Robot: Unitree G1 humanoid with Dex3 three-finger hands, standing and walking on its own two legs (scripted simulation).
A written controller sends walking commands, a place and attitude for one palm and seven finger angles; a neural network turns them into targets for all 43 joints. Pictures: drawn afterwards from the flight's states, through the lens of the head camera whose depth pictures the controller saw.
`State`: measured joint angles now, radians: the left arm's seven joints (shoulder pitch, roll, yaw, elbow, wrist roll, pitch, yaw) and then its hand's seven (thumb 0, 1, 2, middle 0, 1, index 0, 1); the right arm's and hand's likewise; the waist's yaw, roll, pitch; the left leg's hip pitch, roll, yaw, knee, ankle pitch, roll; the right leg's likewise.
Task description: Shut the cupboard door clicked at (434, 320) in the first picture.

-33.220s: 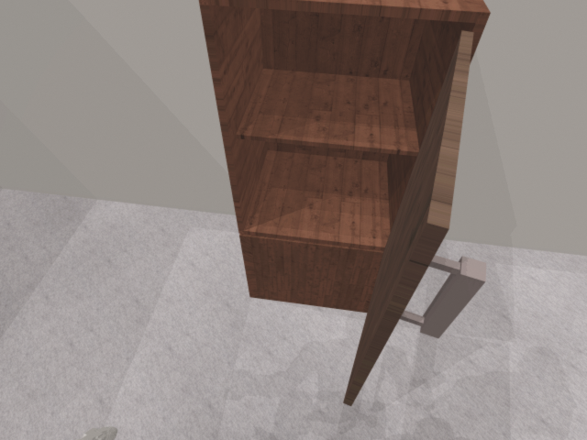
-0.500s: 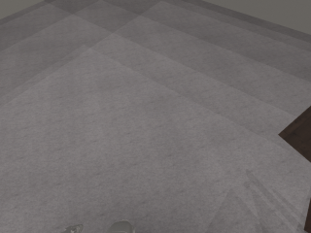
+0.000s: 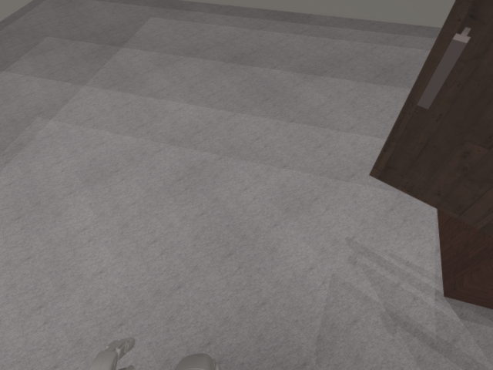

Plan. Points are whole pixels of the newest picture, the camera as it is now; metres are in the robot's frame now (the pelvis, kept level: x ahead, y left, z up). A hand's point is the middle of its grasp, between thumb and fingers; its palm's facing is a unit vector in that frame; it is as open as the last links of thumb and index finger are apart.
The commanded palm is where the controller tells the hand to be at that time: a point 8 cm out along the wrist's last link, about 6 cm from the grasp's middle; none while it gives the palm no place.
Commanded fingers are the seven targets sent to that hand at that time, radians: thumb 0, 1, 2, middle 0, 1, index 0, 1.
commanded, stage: turn to face it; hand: left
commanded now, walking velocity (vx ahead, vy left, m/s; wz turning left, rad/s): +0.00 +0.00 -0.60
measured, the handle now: (444, 69) +0.67 -0.38 +0.09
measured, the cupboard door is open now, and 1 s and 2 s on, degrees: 69 69 69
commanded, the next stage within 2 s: take the last steps up to it in 0.96 s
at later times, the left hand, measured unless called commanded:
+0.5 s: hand (151, 337) +0.19 +0.20 -0.15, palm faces -0.27 -0.94 -0.21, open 7.4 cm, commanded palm none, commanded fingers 0.00 0.90 0.90 -0.20 -0.30 -0.20 -0.30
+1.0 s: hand (191, 320) +0.22 +0.13 -0.17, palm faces -0.45 -0.87 -0.19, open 7.4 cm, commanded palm none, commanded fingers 0.00 0.90 0.90 -0.20 -0.30 -0.20 -0.30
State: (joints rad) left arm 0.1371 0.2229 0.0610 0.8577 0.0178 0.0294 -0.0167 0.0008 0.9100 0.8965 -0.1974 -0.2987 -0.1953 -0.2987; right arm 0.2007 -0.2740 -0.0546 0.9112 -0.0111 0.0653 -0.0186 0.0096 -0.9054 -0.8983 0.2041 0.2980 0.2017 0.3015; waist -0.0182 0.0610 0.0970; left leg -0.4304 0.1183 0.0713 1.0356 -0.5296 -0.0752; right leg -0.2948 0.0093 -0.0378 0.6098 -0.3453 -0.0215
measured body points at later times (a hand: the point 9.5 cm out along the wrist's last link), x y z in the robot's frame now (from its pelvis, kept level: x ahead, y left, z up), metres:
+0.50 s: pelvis +0.03 +0.02 +0.01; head +0.09 +0.02 +0.46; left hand +0.20 +0.25 -0.13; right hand +0.03 -0.24 -0.12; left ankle +0.05 +0.14 -0.73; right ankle -0.04 -0.10 -0.66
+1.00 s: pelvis +0.07 +0.00 +0.00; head +0.11 +0.00 +0.45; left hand +0.25 +0.18 -0.15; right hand +0.01 -0.26 -0.13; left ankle +0.13 +0.09 -0.73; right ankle -0.02 -0.11 -0.72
